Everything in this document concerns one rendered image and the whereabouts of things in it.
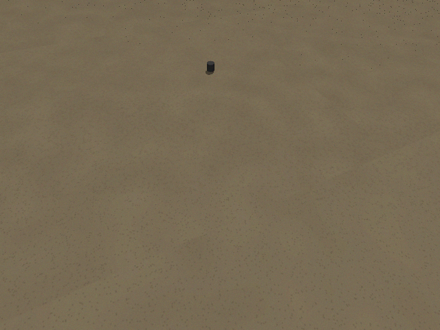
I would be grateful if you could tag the tin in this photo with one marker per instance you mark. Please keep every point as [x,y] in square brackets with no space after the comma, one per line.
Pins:
[210,66]

